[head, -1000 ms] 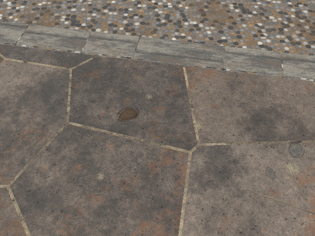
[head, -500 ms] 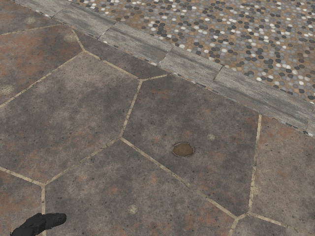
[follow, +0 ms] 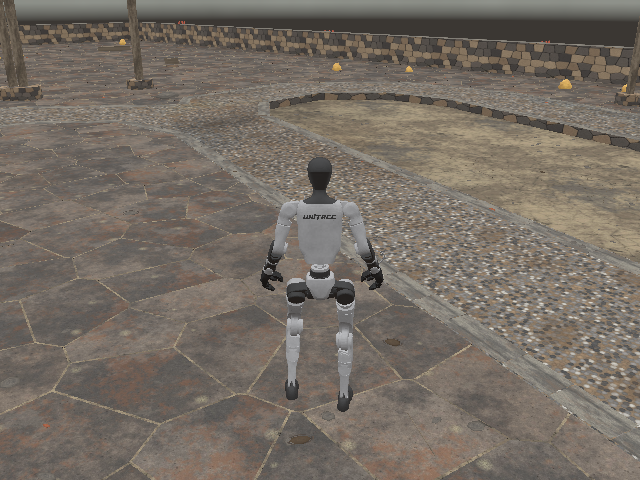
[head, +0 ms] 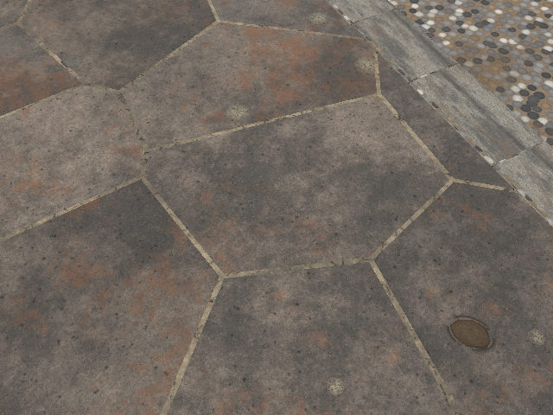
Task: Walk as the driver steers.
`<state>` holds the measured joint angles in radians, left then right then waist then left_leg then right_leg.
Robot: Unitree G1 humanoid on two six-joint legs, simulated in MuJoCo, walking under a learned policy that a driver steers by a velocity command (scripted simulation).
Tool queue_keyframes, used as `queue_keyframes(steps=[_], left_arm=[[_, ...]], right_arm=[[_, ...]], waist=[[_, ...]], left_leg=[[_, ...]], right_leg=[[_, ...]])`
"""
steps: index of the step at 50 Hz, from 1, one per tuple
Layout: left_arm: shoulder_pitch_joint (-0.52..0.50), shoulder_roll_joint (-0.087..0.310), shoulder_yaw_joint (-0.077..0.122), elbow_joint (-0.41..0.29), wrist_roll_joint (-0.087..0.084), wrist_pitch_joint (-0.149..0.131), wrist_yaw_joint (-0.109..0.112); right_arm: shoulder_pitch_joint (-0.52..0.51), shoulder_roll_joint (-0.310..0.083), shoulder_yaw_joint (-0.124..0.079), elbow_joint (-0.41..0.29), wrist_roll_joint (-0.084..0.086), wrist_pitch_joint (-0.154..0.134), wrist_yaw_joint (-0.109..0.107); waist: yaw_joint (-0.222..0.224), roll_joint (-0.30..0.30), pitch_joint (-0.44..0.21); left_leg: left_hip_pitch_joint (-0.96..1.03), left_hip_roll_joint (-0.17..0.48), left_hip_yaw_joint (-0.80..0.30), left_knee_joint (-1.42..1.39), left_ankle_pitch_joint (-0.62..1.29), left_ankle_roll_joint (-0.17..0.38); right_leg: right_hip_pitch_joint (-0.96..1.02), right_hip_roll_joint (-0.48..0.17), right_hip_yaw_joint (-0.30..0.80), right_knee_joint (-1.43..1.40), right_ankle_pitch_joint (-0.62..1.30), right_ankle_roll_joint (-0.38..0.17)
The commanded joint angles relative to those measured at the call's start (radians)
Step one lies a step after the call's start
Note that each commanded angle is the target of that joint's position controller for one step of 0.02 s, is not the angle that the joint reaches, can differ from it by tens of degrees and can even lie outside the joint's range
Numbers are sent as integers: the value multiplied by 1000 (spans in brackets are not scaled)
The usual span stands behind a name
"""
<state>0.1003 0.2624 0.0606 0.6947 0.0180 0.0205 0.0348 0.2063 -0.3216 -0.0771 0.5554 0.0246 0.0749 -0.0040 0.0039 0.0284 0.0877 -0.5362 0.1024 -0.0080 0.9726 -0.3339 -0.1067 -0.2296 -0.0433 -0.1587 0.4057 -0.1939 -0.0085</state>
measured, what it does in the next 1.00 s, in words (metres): walks ahead: left foot, then right foot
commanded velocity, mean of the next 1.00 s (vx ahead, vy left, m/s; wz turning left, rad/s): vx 0.61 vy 0.00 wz -0.07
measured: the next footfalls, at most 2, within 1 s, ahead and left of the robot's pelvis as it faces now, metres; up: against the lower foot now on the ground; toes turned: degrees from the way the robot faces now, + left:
left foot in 0.12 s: +0.04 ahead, +0.15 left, +0.00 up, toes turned +11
right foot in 0.70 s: +0.39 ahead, -0.03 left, +0.00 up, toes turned +3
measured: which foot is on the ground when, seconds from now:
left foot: up 0.00-0.10, down 0.12-0.72, up 0.74-1.00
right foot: down 0.00-0.12, up 0.14-0.68, down 0.70-1.00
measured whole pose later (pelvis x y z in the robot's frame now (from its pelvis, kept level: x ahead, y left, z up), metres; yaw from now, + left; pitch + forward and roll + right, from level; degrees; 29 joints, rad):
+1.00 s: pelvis +0.50 +0.01 +0.00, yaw -9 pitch +4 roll +1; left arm 0.52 0.28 0.06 0.83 0.00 -0.05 -0.01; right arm 0.05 -0.28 0.02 0.62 -0.06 -0.05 0.04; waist 0.08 0.03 0.01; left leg -0.75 0.10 -0.05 0.83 -0.10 -0.05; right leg 0.02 0.15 0.20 0.28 -0.33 -0.15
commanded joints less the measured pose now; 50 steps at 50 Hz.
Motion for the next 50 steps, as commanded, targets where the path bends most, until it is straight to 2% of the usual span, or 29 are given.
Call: queue_keyframes(steps=[1, 5, 6, 7, 8, 9, 10, 11, 12, 15, 19, 20, 22, 24, 27, 30, 32, 33, 34, 35, 36, 37, 38, 39, 40, 42, 44, 47, 50], left_arm=[[-31, 216, 71, -58, -15, -17, -15], [-12, 200, 76, -31, -56, -29, -32], [53, 153, 64, -4, -50, -30, -40], [49, 92, 38, -60, 7, -33, -49], [-48, 122, 43, -86, 11, -36, -36], [-73, 167, 54, -83, -20, -35, -34], [-72, 161, 55, -83, -37, -43, -38], [-68, 172, 60, -70, -34, -47, -39], [-51, 177, 62, -64, -29, -52, -44], [-26, 168, 59, -38, -31, -86, -59], [-47, 134, 42, -33, -31, -101, -59], [-2, 108, 28, -1, 68, -46, -90], [-24, 121, 30, -11, 33, -17, -113], [-70, 128, 27, -31, 12, -17, -122], [-96, 137, 27, -58, 9, -26, -129], [-91, 137, 20, -75, 13, -29, -135], [-64, 129, 12, -83, 10, -25, -128], [5, 134, 15, -69, 7, -24, -117], [169, 146, 26, -23, 5, -29, -104], [443, 202, 53, 59, 9, -42, -91], [523, 365, 90, 76, 13, -47, -75], [438, 353, 79, 49, -11, -52, -79], [375, 319, 75, 39, -5, -50, -74], [389, 297, 75, 50, -5, -53, -66], [360, 269, 67, 53, -9, -55, -59], [305, 209, 44, 45, -16, -67, -52], [327, 192, 37, 47, -23, -81, -50], [373, 200, 40, 62, -23, -89, -44], [414, 209, 46, 89, -27, -89, -41]], right_arm=[[-37, -80, -24, -88, -2, -8, 9], [27, -94, -48, -65, -1, 13, 19], [104, -150, -72, -38, -6, 9, 5], [140, -301, -102, -52, -8, -3, -14], [104, -271, -86, -87, -53, -36, -5], [134, -210, -70, -56, -42, -60, 4], [138, -169, -59, -23, -10, -76, 3], [115, -139, -44, -19, 7, -81, 2], [81, -129, -30, -17, 2, -87, -2], [79, -124, -18, -7, -29, -120, -10], [122, -139, -18, 27, -19, -148, -12], [174, -151, -18, 64, -49, -135, 11], [166, -130, -13, 68, -53, -132, 28], [181, -131, -13, 82, -59, -139, 26], [192, -151, -22, 111, -68, -154, 2], [178, -140, -23, 143, -78, -161, -6], [167, -144, -22, 163, -87, -159, -4], [154, -157, -22, 168, -82, -158, -2], [135, -172, -23, 171, -76, -151, -3], [122, -166, -15, 157, -78, -144, -10], [137, -52, 23, 94, -65, -158, 6], [85, -35, 33, 70, -85, -180, 18], [-21, -80, 29, 46, -89, -194, 23], [-30, -101, 31, 57, -87, -205, 25], [-25, -84, 36, 64, -93, -204, 22], [-2, -64, 50, 69, -108, -170, 27], [-34, -54, 56, 62, -110, -136, 36], [-226, -38, 72, -12, -91, -132, 46], [-338, -16, 87, -44, -74, -143, 52]], waist=[[21, -183, -163], [-36, -150, -181], [-57, -15, -198], [-21, 352, -199], [-85, 275, -302], [-104, 156, -304], [-85, 124, -250], [-75, 105, -203], [-52, 136, -160], [-34, 130, -108], [-43, 113, -69], [-44, 127, -81], [-52, 149, -28], [-65, 131, 10], [-62, 86, 49], [-48, 71, 58], [-31, 75, 43], [2, 83, -8], [84, 63, -101], [203, -29, -245], [174, -351, -292], [116, -358, -297], [114, -215, -172], [96, -65, -147], [56, 6, -103], [-2, -52, -67], [-5, -54, -36], [38, -53, 40], [89, -93, 18]], left_leg=[[54, -10, 62, -131, -1, 32], [281, -66, 91, -447, 102, 125], [472, -57, 1, -564, 305, 177], [686, 227, -396, -532, 815, 317], [601, 317, -517, -564, 801, 479], [612, 256, -427, -615, 424, 445], [584, 204, -408, -667, -40, 385], [548, 187, -419, -713, -270, 356], [499, 167, -415, -756, -333, 345], [488, 139, -362, -820, -229, 326], [476, 124, -285, -843, -130, 312], [446, 71, -245, -877, -179, 290], [412, 79, -213, -908, -198, 282], [430, 124, -190, -933, -207, 280], [527, 199, -137, -951, -201, 263], [621, 216, -40, -937, -100, 239], [621, 202, 56, -868, 191, 226], [600, 185, 118, -753, 547, 217], [550, 152, 182, -500, 890, 209], [371, 95, 208, -124, 924, 189], [-8, -56, 178, 255, 377, 130], [-244, -180, -29, 401, -91, 127], [-372, -117, -95, 470, -23, 141], [-338, -62, -92, 417, 54, 146], [-275, -24, -80, 327, 88, 142], [-168, 5, -66, 229, 83, 106], [-169, 2, -29, 171, 65, 80], [-197, -32, 33, -47, 184, 46], [-107, -88, 60, -282, 343, 51]], right_leg=[[145, -268, 106, -95, 282, -191], [100, -272, 29, 79, 242, -89], [-41, -201, -32, 253, 130, -18], [-418, -56, -87, 607, -449, 87], [-505, 7, 128, 800, -510, 101], [-524, -23, 179, 831, -406, 67], [-564, -49, 189, 770, -297, 32], [-577, -59, 188, 730, -223, 23], [-559, -53, 183, 703, -143, 25], [-548, -40, 179, 592, 37, 26], [-527, -32, 184, 415, 155, 52], [-479, -19, 112, 424, 123, 71], [-475, -26, 102, 394, 131, 77], [-501, -30, 124, 363, 142, 63], [-562, -21, 190, 343, 112, 12], [-564, -39, 149, 325, 48, -60], [-454, -10, 77, 302, -58, -123], [-315, 44, 24, 302, -108, -158], [-98, 122, -17, 291, -124, -184], [244, 161, 56, 247, -188, -210], [467, -99, 596, 23, -626, -303], [512, -190, 1074, -221, -741, -334], [491, -195, 995, -197, -534, -307], [419, -176, 864, -153, -353, -295], [299, -134, 741, -152, -243, -262], [143, -47, 607, -177, -147, -256], [74, -10, 557, -209, -90, -271], [15, 13, 540, -261, 144, -272], [57, 26, 526, -245, 412, -238]])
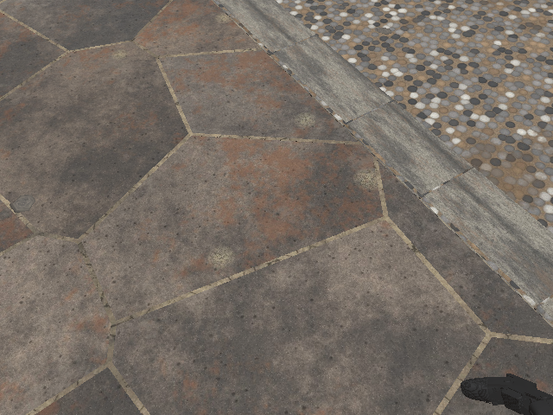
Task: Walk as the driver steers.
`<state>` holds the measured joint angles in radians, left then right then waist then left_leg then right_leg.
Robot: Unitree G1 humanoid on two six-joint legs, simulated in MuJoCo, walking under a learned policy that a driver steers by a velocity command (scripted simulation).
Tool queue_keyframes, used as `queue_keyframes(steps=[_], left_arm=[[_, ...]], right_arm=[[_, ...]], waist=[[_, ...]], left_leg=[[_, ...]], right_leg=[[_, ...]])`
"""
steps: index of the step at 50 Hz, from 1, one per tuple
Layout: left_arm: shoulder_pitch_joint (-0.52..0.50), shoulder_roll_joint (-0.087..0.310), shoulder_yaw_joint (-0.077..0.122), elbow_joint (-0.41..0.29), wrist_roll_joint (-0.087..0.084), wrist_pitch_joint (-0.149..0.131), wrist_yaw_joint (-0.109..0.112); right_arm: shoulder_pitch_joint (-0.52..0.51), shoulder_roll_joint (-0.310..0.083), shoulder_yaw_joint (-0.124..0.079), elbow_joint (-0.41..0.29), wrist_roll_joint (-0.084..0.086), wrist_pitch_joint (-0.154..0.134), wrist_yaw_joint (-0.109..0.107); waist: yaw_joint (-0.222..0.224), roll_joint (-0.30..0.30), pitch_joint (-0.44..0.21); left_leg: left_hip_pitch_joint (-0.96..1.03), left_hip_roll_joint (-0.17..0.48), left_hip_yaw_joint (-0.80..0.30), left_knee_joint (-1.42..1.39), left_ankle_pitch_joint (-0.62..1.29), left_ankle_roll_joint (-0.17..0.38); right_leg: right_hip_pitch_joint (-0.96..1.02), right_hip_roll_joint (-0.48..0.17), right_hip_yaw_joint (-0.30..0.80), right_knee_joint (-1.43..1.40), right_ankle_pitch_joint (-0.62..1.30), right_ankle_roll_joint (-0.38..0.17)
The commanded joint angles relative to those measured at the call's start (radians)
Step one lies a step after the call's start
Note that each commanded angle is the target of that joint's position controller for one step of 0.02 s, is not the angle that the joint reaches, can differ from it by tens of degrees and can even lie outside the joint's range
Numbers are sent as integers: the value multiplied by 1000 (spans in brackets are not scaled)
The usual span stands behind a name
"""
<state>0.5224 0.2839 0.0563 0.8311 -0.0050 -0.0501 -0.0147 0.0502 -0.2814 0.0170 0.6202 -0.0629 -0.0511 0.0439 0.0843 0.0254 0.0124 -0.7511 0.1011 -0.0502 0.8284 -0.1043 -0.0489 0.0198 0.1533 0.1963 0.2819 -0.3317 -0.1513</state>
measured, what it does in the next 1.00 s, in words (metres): walks ahead: left foot, then right foot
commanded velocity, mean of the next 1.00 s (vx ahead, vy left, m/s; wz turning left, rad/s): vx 0.99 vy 0.00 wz -0.04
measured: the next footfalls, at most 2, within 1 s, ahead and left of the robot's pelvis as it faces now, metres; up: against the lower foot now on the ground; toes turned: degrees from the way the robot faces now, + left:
left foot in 0.14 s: +0.37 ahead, +0.12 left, +0.00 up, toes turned -12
right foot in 0.58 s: +0.71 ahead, -0.22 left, +0.00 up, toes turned -20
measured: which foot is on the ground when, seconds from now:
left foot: up 0.00-0.12, down 0.14-0.58, up 0.60-1.00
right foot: down 0.00-0.14, up 0.16-0.56, down 0.58-1.00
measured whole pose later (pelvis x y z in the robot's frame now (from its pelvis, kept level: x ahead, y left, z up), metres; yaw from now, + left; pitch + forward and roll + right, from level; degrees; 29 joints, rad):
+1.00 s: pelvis +0.96 -0.17 -0.03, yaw +0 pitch +0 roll -2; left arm 0.47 0.26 0.03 0.94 0.02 -0.08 0.03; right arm 0.05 -0.30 -0.02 0.74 -0.01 -0.03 0.08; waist 0.02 0.04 0.05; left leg -0.61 -0.04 0.18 0.69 0.00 0.18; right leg 0.26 0.02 -0.31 0.44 -0.40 0.03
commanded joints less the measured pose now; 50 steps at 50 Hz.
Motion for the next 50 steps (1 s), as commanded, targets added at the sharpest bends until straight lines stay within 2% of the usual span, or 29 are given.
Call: queue_keyframes(steps=[1, 4, 5, 6, 7, 8, 9, 10, 11, 12, 16, 19, 21, 23, 25, 27, 28, 29, 30, 31, 32, 33, 35, 38, 41, 44, 46, 48, 50], left_arm=[[-4, 194, 52, -40, -8, -22, 11], [-76, 240, 63, -44, -15, -30, 21], [-100, 274, 71, -47, -7, -34, 20], [-159, 302, 77, -56, 4, -39, 14], [-192, 227, 58, -69, 18, -52, 12], [-118, 29, 11, -105, -7, -50, 12], [-68, 86, -1, -133, -18, -40, 9], [-142, 142, 6, -98, 12, -25, 9], [-188, 145, 6, -93, 30, -15, -3], [-233, 130, 3, -98, 42, -8, -16], [-330, 46, -32, -163, 54, 18, -43], [-480, 65, -47, -233, 56, 15, -55], [-567, 67, -62, -262, 49, 6, -73], [-628, 52, -74, -273, 43, -2, -84], [-614, 73, -69, -262, 51, -9, -69], [-378, 139, -38, -194, 66, -10, -36], [-166, 182, -14, -128, 69, -9, -16], [-30, 277, 18, -90, 84, -11, 9], [-60, 330, 32, -112, 93, -16, 15], [-113, 278, 34, -115, 65, -9, 13], [-185, 193, 15, -100, 58, -20, 13], [-218, 144, 8, -83, 57, -32, 10], [-236, 98, -4, -59, 48, -51, 12], [-210, 49, -12, -13, 16, -77, 4], [-205, 27, -18, 11, 21, -91, 3], [-178, 74, -15, 26, 17, -93, 20], [-154, 136, -5, 24, 16, -88, 39], [-188, 207, 15, 0, 25, -59, 61], [-289, 237, 29, -38, 43, -23, 61]], right_arm=[[-198, -62, -7, -119, 19, -20, 1], [-90, -113, -26, -95, 29, -22, -20], [52, -170, -50, -55, 36, -23, -37], [267, -216, -75, -3, 48, -21, -60], [488, -273, -104, 44, 31, -21, -87], [521, -323, -117, 56, -18, -27, -93], [397, -312, -123, 40, -7, -23, -77], [266, -196, -105, 22, 4, -22, -68], [234, -133, -91, 40, 9, -23, -60], [247, -109, -85, 67, 2, -27, -56], [341, -63, -65, 186, 29, -71, -35], [342, -100, -68, 208, 33, -85, -30], [343, -119, -70, 218, 40, -90, -27], [391, -155, -73, 249, 46, -93, -25], [441, -195, -75, 285, 52, -84, -27], [431, -263, -87, 297, 47, -66, -43], [401, -268, -86, 293, 53, -56, -49], [426, -164, -66, 267, 44, -53, -44], [540, -31, -42, 224, 83, -55, -38], [440, -143, -67, 210, 82, -48, -45], [359, -139, -70, 202, 77, -44, -42], [345, -102, -62, 211, 72, -38, -35], [384, -57, -60, 237, 49, -3, -15], [273, -19, -62, 200, 41, 37, 4], [109, 7, -46, 126, 47, 34, 21], [-1, -6, -34, 80, 50, 25, 44], [21, -31, -35, 88, 47, 24, 49], [204, -98, -57, 137, 51, 30, 38], [595, -196, -110, 252, 48, 37, 6]], waist=[[15, -102, 77], [-60, -96, -18], [-130, -94, -120], [-258, -95, -212], [-347, -41, -312], [-257, 273, -395], [-175, 382, -428], [-162, 198, -250], [-148, 66, -146], [-142, 6, -90], [-89, 51, 33], [-78, 35, 104], [-83, 6, 127], [-98, -3, 148], [-75, 20, 101], [57, 85, -69], [167, 81, -164], [163, -38, -284], [31, -274, -450], [59, -148, -390], [21, -81, -184], [-17, -55, -72], [-88, -93, -21], [-112, -70, 60], [-114, -102, 118], [-110, -44, 132], [-139, -70, 84], [-247, -133, -37], [-426, -109, -187]], left_leg=[[145, -96, 94, -183, 158, 4], [433, -149, 64, -300, 152, 44], [621, -167, 50, -267, 77, 54], [846, -137, 53, -258, 9, 58], [1075, 0, -70, -231, -249, 76], [1258, 298, -497, -361, -607, 132], [1178, 343, -882, -560, -731, 190], [1002, 274, -723, -580, -761, 195], [863, 236, -568, -566, -594, 201], [776, 196, -456, -574, -450, 192], [648, 153, -232, -654, -198, 198], [608, 122, -57, -736, -5, 194], [536, 71, 73, -808, 107, 174], [531, 96, 115, -881, 270, 182], [662, 102, 122, -772, 707, 185], [710, 125, 116, -425, 1040, 169], [604, 92, 114, -140, 924, 155], [395, 3, 98, 242, 341, 155], [137, -116, 2, 597, -346, 144], [43, -91, -46, 648, -255, 158], [6, -39, -32, 587, -161, 155], [35, -5, -24, 523, -131, 151], [128, 28, -28, 469, -120, 136], [33, 56, -4, 430, -77, 126], [23, 26, 87, 264, 100, 132], [135, -38, 203, -12, 229, 171], [243, -120, 262, -93, 252, 199], [449, -189, 271, -92, 146, 227], [861, -200, 155, -127, -8, 299]], right_leg=[[-161, -189, 186, -116, 637, -84], [-119, -197, 183, 9, 940, -19], [-120, -194, 188, 167, 1059, 8], [-190, -175, 181, 395, 1042, 23], [-320, -125, 135, 694, 830, 30], [-595, -7, 31, 1037, -146, 35], [-691, -31, -27, 1142, -109, 26], [-704, -110, -50, 1116, 22, 22], [-684, -145, -70, 1078, 85, 30], [-669, -165, -78, 1047, 85, 35], [-731, -208, -44, 938, 54, 52], [-792, -200, -79, 764, 171, 73], [-659, -182, -191, 537, 299, 72], [-520, -164, -266, 422, 370, 44], [-431, -127, -312, 367, 336, 18], [-154, -70, -281, 362, 186, -1], [88, -102, -232, 308, 175, -8], [317, -334, 21, 302, -122, -3], [468, -609, 531, 130, -330, -40], [363, -588, 565, 17, -337, -48], [196, -533, 366, 13, -226, -44], [47, -494, 237, -22, -73, -31], [-109, -437, 49, -74, 61, 6], [-132, -394, -149, -144, 227, 50], [-176, -310, -365, -168, 520, 90], [-139, -294, -469, -193, 760, 124], [-34, -322, -491, -94, 1155, 145], [26, -359, -477, 158, 1455, 159], [-145, -374, -428, 725, 1323, 134]])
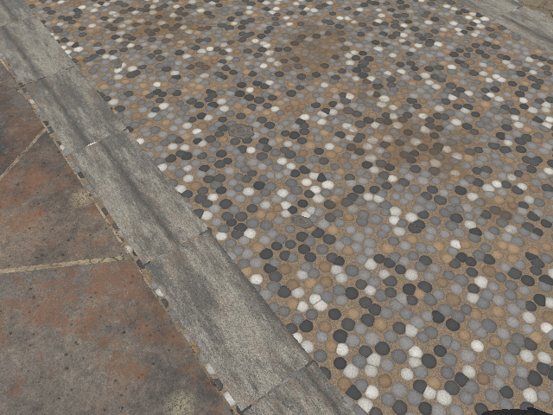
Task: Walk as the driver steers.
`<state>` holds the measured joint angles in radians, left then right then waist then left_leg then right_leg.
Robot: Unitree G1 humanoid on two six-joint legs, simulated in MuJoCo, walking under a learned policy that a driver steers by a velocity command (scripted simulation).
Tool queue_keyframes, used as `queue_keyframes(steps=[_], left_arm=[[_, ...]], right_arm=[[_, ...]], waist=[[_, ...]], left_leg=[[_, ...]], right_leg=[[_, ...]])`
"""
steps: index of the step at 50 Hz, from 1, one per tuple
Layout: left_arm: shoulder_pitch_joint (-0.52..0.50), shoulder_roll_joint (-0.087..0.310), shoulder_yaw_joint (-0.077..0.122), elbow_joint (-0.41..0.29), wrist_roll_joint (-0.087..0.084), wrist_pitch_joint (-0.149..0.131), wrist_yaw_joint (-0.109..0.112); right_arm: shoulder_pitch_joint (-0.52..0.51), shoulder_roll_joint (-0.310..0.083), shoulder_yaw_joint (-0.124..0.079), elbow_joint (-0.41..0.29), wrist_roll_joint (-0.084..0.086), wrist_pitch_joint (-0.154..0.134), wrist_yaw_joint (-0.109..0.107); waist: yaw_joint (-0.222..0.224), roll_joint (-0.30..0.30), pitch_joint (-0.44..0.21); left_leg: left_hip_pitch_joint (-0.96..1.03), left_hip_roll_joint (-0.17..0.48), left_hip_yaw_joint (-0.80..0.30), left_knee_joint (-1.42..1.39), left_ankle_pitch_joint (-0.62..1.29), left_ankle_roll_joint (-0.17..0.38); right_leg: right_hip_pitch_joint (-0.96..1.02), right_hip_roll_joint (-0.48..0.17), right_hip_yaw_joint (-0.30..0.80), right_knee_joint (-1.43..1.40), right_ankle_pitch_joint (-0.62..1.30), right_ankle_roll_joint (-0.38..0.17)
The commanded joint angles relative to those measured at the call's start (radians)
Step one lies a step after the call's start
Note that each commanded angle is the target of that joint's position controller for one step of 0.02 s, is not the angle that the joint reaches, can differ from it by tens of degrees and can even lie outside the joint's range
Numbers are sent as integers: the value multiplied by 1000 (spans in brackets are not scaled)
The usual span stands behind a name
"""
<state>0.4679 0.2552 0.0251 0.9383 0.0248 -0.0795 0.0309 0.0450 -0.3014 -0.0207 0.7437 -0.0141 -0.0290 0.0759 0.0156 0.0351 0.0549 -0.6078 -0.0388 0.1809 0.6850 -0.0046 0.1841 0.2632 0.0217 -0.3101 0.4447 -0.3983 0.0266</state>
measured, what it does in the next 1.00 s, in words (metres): walks ahead, turning left: left foot, then right foot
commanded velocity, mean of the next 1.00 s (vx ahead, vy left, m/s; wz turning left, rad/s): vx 0.81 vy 0.00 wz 0.87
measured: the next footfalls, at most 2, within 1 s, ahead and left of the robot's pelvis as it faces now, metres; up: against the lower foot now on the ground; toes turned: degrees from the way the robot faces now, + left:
left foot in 0.02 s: +0.21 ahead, +0.01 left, +0.00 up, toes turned +6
right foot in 0.42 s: +0.65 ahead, -0.08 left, +0.00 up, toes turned +28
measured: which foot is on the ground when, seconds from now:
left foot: up 0.00-0.00, down 0.02-0.42, up 0.44-0.82, down 0.84-1.00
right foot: down 0.00-0.02, up 0.04-0.40, down 0.42-0.84, up 0.86-1.00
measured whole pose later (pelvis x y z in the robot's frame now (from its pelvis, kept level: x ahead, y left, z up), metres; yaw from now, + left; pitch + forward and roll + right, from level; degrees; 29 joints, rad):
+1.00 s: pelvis +0.77 +0.19 +0.02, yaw +53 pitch +1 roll +0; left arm 0.17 0.30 0.03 0.68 -0.01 -0.06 0.04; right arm 0.11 -0.29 -0.04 0.64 0.00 -0.03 0.04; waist 0.01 0.00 0.11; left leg -0.43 -0.15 0.01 0.53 -0.11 0.15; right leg -0.52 -0.06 0.08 1.33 -0.46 0.08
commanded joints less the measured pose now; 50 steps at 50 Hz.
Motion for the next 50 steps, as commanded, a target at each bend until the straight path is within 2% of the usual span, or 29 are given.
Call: queue_keyframes(steps=[1, 2, 3, 4, 5, 6, 8, 12, 17, 19, 20, 21, 22, 23, 24, 26, 30, 34, 37, 38, 40, 41, 42, 43, 44, 45, 46, 47, 50], left_arm=[[-281, 209, 57, -143, 9, 9, -8], [-155, 62, 7, -227, 34, -17, -20], [-152, 94, -2, -306, 10, -41, -21], [-228, 153, -1, -296, 19, -61, -22], [-272, 163, 3, -303, 20, -60, -25], [-284, 145, -5, -297, 39, -45, -22], [-264, 125, -15, -291, 56, 6, -25], [-473, 72, -41, -389, 29, 18, -47], [-545, 99, -35, -430, -3, 6, -44], [-412, 168, -5, -393, -3, 0, -28], [-237, 212, 18, -352, -6, -5, -15], [-7, 265, 45, -300, 4, -9, 5], [143, 333, 65, -273, 45, -13, 20], [-5, 377, 78, -293, 47, -5, 7], [-145, 248, 63, -327, 40, 3, 0], [-177, 149, 40, -297, 34, 10, -8], [-80, 95, 25, -180, -1, -26, -28], [-168, 113, 27, -172, -5, -48, -34], [-129, 168, 40, -154, -16, -47, -23], [-190, 324, 89, -216, -49, -35, 10], [-205, 340, 103, -234, -63, -14, 39], [-211, 304, 97, -244, -65, -6, 38], [-174, 222, 78, -242, -64, -8, 28], [-107, 91, 39, -276, 8, -18, 14], [9, 164, 28, -294, -28, -34, -8], [-89, 242, 44, -287, -47, -31, -8], [-138, 233, 48, -300, -52, -21, -1], [-149, 214, 46, -283, -39, -4, 14], [-133, 196, 51, -283, -31, 36, 29]], right_arm=[[570, -212, -105, 125, 36, 27, -50], [440, -300, -108, 95, 8, 32, -52], [410, -346, -128, 45, -7, 38, -60], [382, -247, -113, 39, -13, 35, -74], [343, -191, -97, 56, -10, 25, -78], [322, -180, -90, 61, -5, 8, -80], [289, -153, -76, 52, 4, -23, -83], [306, -169, -87, 42, 10, -52, -72], [365, -196, -110, 44, 16, -47, -61], [338, -230, -119, 33, 8, -47, -67], [295, -263, -124, 26, 2, -49, -64], [238, -228, -113, 8, -3, -60, -61], [240, -50, -67, -36, 6, -70, -66], [350, -34, -41, -96, 41, -65, -64], [284, -110, -46, -52, 9, -40, -73], [187, -125, -52, -56, -18, -17, -45], [84, -38, -22, -139, -26, 29, -1], [-19, -36, -6, -208, -23, 31, 6], [-69, -24, 1, -204, -24, 21, 29], [6, -76, -36, -197, 77, -8, 11], [135, -146, -69, -169, 58, -13, 4], [280, -194, -101, -129, 44, -4, -8], [319, -200, -110, -101, 39, 5, -30], [258, -277, -108, -139, 9, 7, -58], [234, -253, -91, -197, -42, -8, -52], [179, -215, -89, -221, -29, -5, -47], [116, -179, -81, -210, 7, -13, -42], [87, -145, -70, -204, 30, -21, -44], [65, -125, -63, -160, 11, -27, -50]], waist=[[-341, 81, -166], [-102, 220, -152], [-126, 189, -372], [-114, -32, -182], [-56, -122, -67], [-16, -147, -3], [37, -159, 36], [-24, -80, 64], [-100, 11, -18], [-33, 14, -111], [77, -1, -207], [197, -19, -307], [202, -267, -408], [51, -517, -464], [50, -279, -288], [42, -76, -122], [0, -124, -22], [-59, -104, 61], [-40, -89, 54], [-70, -167, -14], [-151, -176, -117], [-209, -142, -185], [-195, -6, -166], [-83, 312, -226], [-77, 209, -590], [-98, -10, -554], [-51, -90, -374], [-19, -149, -291], [39, -69, -174]], left_leg=[[804, -10, -198, -105, -157, 106], [900, 141, -551, -20, 176, 204], [1057, 291, -967, -318, -337, 381], [880, 300, -1034, -490, -545, 302], [698, 263, -944, -495, -513, 243], [552, 212, -847, -482, -363, 216], [317, 124, -685, -498, -255, 188], [175, 5, -535, -522, -73, 135], [401, 35, -575, -421, 207, 48], [478, 38, -593, -246, 419, 1], [456, 17, -571, -41, 475, -23], [315, -22, -530, 232, 375, -43], [63, -112, -432, 578, -375, -46], [-138, -114, -349, 738, -499, -56], [-200, -14, -319, 773, -371, -55], [-161, 61, -272, 683, -279, -77], [-198, 136, -258, 635, -226, -92], [-113, 112, -164, 361, -57, -113], [103, 20, -14, 50, 69, -89], [175, -1, -51, 48, 46, -104], [370, -41, -78, -19, 7, -63], [561, -45, -120, -100, 95, -23], [747, 14, -228, -222, 235, 13], [943, 208, -466, -49, 941, 100], [1105, 446, -844, -158, 795, 324], [963, 390, -804, -230, 567, 287], [793, 332, -708, -269, 418, 239], [647, 293, -663, -292, 359, 196], [322, 232, -528, -333, 458, 155]], right_leg=[[-599, -29, 84, 1008, 444, -34], [-954, 35, 204, 1294, -111, 0], [-1129, 37, 398, 1343, -103, -2], [-1184, -31, 421, 1205, -25, -18], [-1122, -79, 423, 1066, 35, -14], [-1053, -101, 415, 1000, 27, -1], [-913, -151, 397, 851, 24, 38], [-781, -149, 323, 433, 294, 57], [-660, -60, 323, 118, 482, 15], [-488, -9, 337, 80, 359, -2], [-305, -4, 327, 84, 273, -12], [-53, -85, 379, 129, 147, -30], [173, -369, 717, 43, -257, -59], [163, -522, 1281, -206, -433, -144], [6, -465, 1162, -215, -552, -160], [-215, -371, 796, -195, -197, -133], [-332, -313, 463, -251, 165, -86], [-446, -251, 162, -265, 697, -71], [-425, -197, 47, -206, 935, -40], [-360, -184, 78, -119, 1126, -24], [-344, -236, 110, 93, 1309, -27], [-397, -225, 125, 293, 1210, -23], [-589, -127, 133, 582, 499, 18], [-854, 9, 165, 1023, -299, 43], [-956, 14, 424, 1194, -282, 38], [-911, -29, 452, 1136, -172, 29], [-955, -64, 422, 1038, -111, 33], [-929, -104, 417, 975, -72, 46], [-788, -134, 395, 836, -43, 62]])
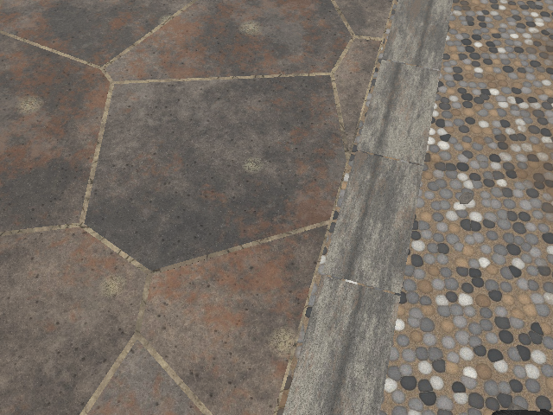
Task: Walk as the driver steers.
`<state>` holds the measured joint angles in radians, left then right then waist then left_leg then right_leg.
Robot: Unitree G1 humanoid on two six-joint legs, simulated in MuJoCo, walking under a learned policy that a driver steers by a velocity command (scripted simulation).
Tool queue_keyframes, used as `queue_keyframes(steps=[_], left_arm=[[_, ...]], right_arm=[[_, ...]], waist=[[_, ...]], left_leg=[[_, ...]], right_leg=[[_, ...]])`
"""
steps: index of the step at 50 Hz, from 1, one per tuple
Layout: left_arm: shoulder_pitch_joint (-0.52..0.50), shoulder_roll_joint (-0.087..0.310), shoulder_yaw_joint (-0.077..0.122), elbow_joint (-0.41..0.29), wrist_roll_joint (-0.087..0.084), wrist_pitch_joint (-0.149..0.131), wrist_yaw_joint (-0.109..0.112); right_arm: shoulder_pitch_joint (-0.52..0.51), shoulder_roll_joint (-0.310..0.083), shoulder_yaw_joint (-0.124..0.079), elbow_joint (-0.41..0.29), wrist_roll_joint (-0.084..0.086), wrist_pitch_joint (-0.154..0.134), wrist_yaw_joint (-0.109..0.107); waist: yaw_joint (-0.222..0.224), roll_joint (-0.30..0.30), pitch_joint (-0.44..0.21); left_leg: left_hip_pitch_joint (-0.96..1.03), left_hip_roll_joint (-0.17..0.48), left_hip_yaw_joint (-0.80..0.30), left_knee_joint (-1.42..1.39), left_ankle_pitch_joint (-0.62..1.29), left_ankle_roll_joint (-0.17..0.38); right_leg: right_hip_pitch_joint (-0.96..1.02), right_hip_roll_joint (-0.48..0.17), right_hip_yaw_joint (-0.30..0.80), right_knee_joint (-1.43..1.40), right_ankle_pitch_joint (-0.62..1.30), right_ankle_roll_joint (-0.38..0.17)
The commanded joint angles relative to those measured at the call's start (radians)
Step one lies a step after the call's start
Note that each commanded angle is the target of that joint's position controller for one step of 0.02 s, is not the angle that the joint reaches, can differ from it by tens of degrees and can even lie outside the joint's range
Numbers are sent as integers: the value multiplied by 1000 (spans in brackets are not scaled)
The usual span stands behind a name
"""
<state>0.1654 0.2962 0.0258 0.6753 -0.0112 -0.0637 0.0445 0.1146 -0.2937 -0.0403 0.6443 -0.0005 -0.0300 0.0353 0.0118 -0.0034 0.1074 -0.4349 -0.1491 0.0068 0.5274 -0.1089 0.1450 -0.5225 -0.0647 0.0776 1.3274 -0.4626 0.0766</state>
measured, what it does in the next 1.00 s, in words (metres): walks ahead: right foot, then left foot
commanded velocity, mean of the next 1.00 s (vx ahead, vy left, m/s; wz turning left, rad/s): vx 0.62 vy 0.00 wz -0.15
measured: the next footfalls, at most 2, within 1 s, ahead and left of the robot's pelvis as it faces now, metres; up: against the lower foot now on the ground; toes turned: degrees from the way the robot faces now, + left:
right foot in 0.32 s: +0.17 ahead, -0.19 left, +0.00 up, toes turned +5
left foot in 0.72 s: +0.47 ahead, +0.08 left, +0.00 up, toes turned +1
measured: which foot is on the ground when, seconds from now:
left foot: down 0.00-0.32, up 0.34-0.70, down 0.72-1.00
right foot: up 0.00-0.30, down 0.32-0.74, up 0.76-1.00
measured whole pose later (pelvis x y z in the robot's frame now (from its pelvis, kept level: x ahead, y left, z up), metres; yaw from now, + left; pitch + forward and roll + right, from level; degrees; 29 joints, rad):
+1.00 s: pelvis +0.52 -0.03 +0.01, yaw -12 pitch +1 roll +2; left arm 0.17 0.32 0.07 0.72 0.03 0.01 -0.07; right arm 0.43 -0.29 -0.06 0.85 -0.03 -0.10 0.00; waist -0.04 -0.05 -0.02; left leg 0.03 -0.01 0.23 0.28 -0.32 0.00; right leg -0.77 -0.09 -0.03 1.15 -0.09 -0.08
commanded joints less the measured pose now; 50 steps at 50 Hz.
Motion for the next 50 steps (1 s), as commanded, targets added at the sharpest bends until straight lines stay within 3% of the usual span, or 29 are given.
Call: queue_keyframes(steps=[1, 3, 6, 10, 11, 13, 15, 16, 17, 18, 19, 20, 21, 22, 24, 26, 31, 33, 34, 35, 36, 37, 38, 39, 40, 41, 43, 45, 50], left_arm=[[157, 126, 44, -25, 13, 22, 17], [131, 88, 35, -32, 21, 24, 20], [70, 57, 26, -40, 20, 33, 15], [-14, 66, 27, -58, 7, 40, 3], [-19, 59, 25, -60, 3, 38, -7], [-22, 76, 32, -66, -8, 26, -27], [36, 80, 38, -41, -8, 9, -35], [134, 108, 44, -16, 4, -3, -31], [235, 194, 72, 22, 18, -13, -33], [334, 203, 86, 46, 13, -27, -44], [317, 171, 77, 41, 13, -39, -43], [283, 146, 71, 27, 14, -44, -45], [274, 131, 64, 46, 53, -17, -53], [252, 121, 62, 46, 48, -10, -53], [246, 91, 57, 53, 31, -12, -59], [277, 77, 56, 70, 24, -16, -63], [345, 110, 67, 107, 26, -22, -54], [338, 139, 74, 117, 26, -18, -49], [328, 155, 77, 122, 25, -16, -47], [310, 168, 79, 126, 22, -18, -47], [282, 166, 78, 122, 18, -23, -51], [276, 96, 58, 85, 7, -30, -58], [310, 8, 38, 35, -15, -30, -59], [223, 72, 53, 49, 0, -14, -53], [171, 75, 56, 41, 13, -8, -62], [164, 62, 53, 54, 17, 0, -75], [174, 31, 50, 62, 41, 31, -94], [120, 8, 44, 41, 41, 57, -108], [-74, 9, 28, -42, 36, 67, -133]], right_arm=[[10, -126, -42, -42, -5, -28, -15], [22, -125, -42, -17, -6, -21, -29], [5, -104, -36, 1, -1, 5, -43], [24, -82, -28, 29, -10, 22, -42], [51, -74, -26, 41, -8, 23, -38], [89, -122, -38, 43, 5, 26, -30], [101, -95, -27, 43, 4, 14, -30], [82, -49, -16, 35, 8, 2, -32], [66, 3, -6, -2, 37, -24, -26], [-60, -56, -18, -44, 47, -51, -26], [-90, -95, -33, -49, 48, -65, -25], [-60, -84, -33, -29, 35, -67, -24], [-61, -86, -32, -31, -99, -46, 3], [-41, -55, -31, -26, -103, -33, 20], [-29, -39, -24, -23, -70, -12, 33], [-82, -35, -18, -41, -47, -3, 36], [-216, -18, -2, -82, -30, -13, 41], [-197, -36, -5, -84, -32, -21, 34], [-142, -52, -12, -72, -32, -26, 24], [-23, -75, -24, -37, -32, -33, 8], [182, -117, -43, 27, -43, -44, -14], [356, -214, -67, 39, -72, -52, -38], [410, -297, -86, 48, -80, -48, -40], [301, -212, -65, 35, -73, -44, -45], [240, -146, -46, 40, -62, -47, -45], [199, -104, -36, 49, -58, -49, -43], [191, -60, -23, 74, -38, -60, -45], [206, -40, -20, 101, -23, -77, -38], [217, -33, -18, 151, -28, -104, -38]], waist=[[38, -10, -233], [32, 13, -266], [17, 47, -286], [-20, 107, -245], [-29, 117, -248], [-40, 151, -197], [-9, 123, -139], [24, 33, -136], [27, -209, -113], [110, -247, -49], [95, -150, -28], [69, -121, -49], [47, -38, -44], [29, -87, -35], [21, -144, -44], [37, -136, -38], [84, -128, -20], [60, -133, -27], [26, -132, -51], [-40, -110, -111], [-138, -50, -231], [-216, 82, -391], [-184, 326, -528], [-155, 182, -358], [-124, 103, -229], [-89, 64, -165], [-41, 135, -88], [-22, 112, -41], [6, 78, 47]], left_leg=[[125, 326, -312, -172, 634, 190], [137, 297, -248, -156, 690, 173], [142, 249, -184, -142, 569, 122], [139, 268, -223, -134, 319, 104], [142, 280, -251, -144, 126, 101], [107, 304, -356, -177, -393, 86], [29, 274, -393, -137, -606, 48], [-75, 222, -326, 36, -584, 8], [-333, 96, -88, 267, -487, -51], [-545, 116, -68, 462, -471, -67], [-598, 168, -118, 548, -371, -60], [-588, 186, -108, 581, -283, -62], [-504, 192, -73, 537, -195, -79], [-451, 193, -45, 525, -146, -99], [-378, 200, -10, 510, -79, -130], [-361, 208, 12, 418, -29, -148], [-191, 187, 50, 124, 7, -145], [-81, 163, 52, 52, -60, -129], [26, 138, 58, 25, -103, -119], [208, 110, 66, -9, -106, -104], [494, 129, 40, -8, -98, -85], [790, 378, -233, -62, -448, -43], [883, 611, -699, -246, -869, 2], [714, 585, -708, -298, -848, -17], [584, 546, -542, -288, -673, -29], [491, 498, -405, -313, -500, -45], [376, 444, -226, -359, -365, -67], [362, 430, -100, -388, -238, -76], [305, 375, 170, -456, 35, -85]], right_leg=[[7, -41, -5, -89, 38, 17], [3, -28, -17, -184, 111, 26], [51, -18, -29, -369, 249, 30], [128, 1, -23, -567, 283, 18], [150, 3, -28, -610, 273, 4], [178, 38, -74, -695, 186, -46], [274, 33, -58, -803, 98, -105], [375, -75, 86, -875, 5, -156], [529, -220, 398, -1034, -324, -272], [586, -352, 704, -1169, -481, -367], [580, -349, 679, -1148, -427, -353], [581, -298, 581, -1132, -338, -323], [500, -234, 463, -1169, -280, -273], [453, -179, 370, -1194, -188, -253], [401, -114, 236, -1222, -36, -245], [411, -103, 171, -1244, 62, -248], [434, -122, 126, -1245, 266, -248], [435, -147, 138, -1196, 399, -253], [421, -155, 138, -1137, 543, -248], [386, -140, 107, -998, 754, -237], [272, -72, 50, -746, 789, -216], [21, 14, 5, -398, 506, -193], [-190, 112, -16, -118, -35, -188], [-264, 61, 17, -9, 53, -205], [-271, 14, 10, -26, 140, -205], [-238, -19, 1, -61, 190, -194], [-215, -54, -13, -78, 214, -168], [-268, -68, -27, -74, 254, -157], [-291, -61, -97, -263, 474, -160]])
Keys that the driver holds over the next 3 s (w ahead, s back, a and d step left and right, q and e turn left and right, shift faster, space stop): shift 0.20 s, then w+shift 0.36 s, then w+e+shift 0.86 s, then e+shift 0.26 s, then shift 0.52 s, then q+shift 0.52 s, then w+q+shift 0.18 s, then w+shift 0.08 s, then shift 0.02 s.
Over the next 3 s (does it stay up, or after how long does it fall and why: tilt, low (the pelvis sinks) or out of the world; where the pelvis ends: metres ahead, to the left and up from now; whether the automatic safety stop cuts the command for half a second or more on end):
stays up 1.21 -0.35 0.02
